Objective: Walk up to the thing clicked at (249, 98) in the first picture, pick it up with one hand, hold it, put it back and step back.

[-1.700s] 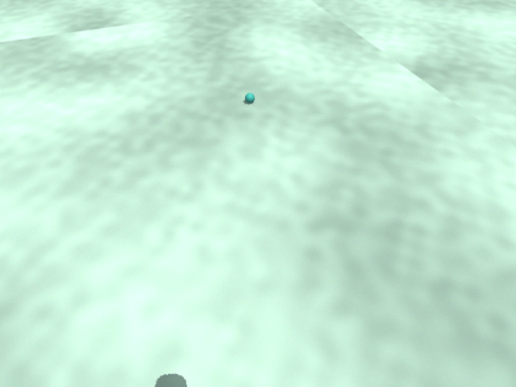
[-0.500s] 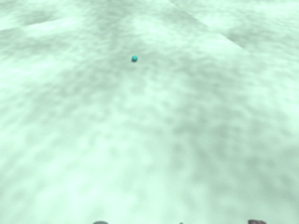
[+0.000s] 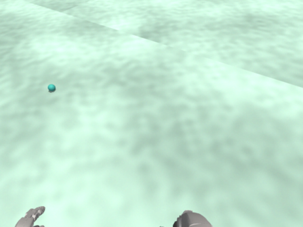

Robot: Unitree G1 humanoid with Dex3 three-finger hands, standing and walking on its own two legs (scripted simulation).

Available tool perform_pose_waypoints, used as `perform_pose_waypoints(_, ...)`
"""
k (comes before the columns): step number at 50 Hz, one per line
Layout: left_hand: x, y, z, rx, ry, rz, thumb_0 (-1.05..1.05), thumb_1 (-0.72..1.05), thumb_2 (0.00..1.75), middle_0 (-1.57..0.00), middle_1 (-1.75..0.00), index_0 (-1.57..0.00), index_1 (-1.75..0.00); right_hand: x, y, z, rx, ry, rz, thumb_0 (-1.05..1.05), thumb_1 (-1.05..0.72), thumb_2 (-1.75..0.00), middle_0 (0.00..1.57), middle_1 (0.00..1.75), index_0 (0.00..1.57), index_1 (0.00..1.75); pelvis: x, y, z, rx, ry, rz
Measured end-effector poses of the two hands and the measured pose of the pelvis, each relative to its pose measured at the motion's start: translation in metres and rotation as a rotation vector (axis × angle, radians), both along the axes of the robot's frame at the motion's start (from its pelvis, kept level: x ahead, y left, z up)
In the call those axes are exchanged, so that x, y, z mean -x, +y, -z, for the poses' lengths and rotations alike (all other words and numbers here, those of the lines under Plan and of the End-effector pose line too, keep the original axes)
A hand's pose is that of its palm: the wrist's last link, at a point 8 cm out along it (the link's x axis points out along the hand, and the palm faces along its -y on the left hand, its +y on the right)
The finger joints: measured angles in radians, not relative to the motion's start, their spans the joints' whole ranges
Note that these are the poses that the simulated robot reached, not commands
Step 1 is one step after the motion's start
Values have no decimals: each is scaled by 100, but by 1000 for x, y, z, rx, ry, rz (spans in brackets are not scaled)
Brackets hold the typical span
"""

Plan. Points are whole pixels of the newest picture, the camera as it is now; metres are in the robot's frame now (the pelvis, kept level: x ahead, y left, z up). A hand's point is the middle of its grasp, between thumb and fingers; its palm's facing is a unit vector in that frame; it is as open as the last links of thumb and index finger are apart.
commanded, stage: walk up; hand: left
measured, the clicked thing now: (51, 87) +1.59 +0.88 -0.69
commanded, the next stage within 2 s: none
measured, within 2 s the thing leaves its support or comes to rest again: neither
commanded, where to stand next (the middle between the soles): +1.25 +1.13 m, yaw -62 degrees
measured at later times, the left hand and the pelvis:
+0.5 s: hand (10, 156) +0.44 +0.49 -0.10, palm faces -0.31 -0.77 -0.56, open 7.4 cm; pelvis +0.22 +0.22 +0.02, yaw -19 degrees
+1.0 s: hand (15, 110) +0.65 +0.53 -0.07, palm faces -0.44 -0.70 -0.56, open 7.4 cm; pelvis +0.42 +0.33 +0.03, yaw -32 degrees
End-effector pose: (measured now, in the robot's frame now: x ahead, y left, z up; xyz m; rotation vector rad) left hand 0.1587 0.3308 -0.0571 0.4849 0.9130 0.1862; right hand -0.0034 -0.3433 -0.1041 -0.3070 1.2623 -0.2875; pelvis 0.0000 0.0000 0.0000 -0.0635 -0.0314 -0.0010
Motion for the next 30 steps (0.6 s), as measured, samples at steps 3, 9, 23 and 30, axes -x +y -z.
perform_pose_waypoints(3, -23, 2, 0, 13, -41, -12, 0, 91, 89, -20, -30, -20, -30, -46, 29, 0, -44, -31, -38, 1, -91, -90, 20, 30, 19, 30, -26, 12, -3, 3, -16, -4)
perform_pose_waypoints(9, -29, 35, -6, 16, 77, -7, 0, 90, 89, -20, -30, -21, -30, -164, 85, -34, -92, -262, -136, 1, -90, -90, 20, 30, 20, 30, -76, 58, -25, 1, -57, 76)
perform_pose_waypoints(23, -255, 207, 13, -172, 158, 195, 1, 91, 89, -20, -30, -20, -30, -152, 211, -45, 87, -160, 244, 0, -91, -90, 20, 30, 20, 30, -205, 205, -8, -48, 0, 326)
perform_pose_waypoints(30, -354, 178, -21, -83, 153, 367, 1, 91, 89, -20, -30, -20, -30, -102, 294, -61, 3, 71, 432, 0, -90, -90, 20, 30, 20, 30, -265, 241, -48, -58, 56, 399)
